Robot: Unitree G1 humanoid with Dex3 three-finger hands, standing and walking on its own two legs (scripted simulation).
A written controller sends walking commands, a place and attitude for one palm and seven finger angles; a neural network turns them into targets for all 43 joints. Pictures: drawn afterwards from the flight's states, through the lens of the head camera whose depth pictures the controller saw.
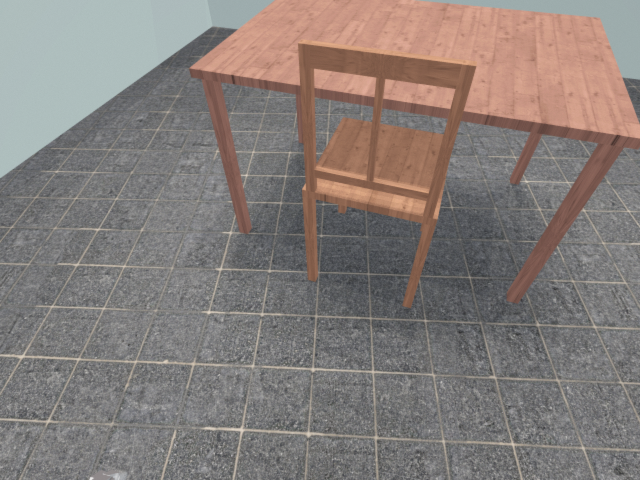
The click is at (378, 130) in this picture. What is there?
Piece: chair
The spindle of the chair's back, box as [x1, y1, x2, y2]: [367, 78, 384, 181]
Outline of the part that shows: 376,78 367,169 367,180 372,181 384,86 384,79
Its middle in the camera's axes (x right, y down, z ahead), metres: +0.13 -0.26 +0.96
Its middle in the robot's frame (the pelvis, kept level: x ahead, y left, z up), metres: +0.90 -0.09 -0.07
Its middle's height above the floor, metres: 0.70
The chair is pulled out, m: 0.00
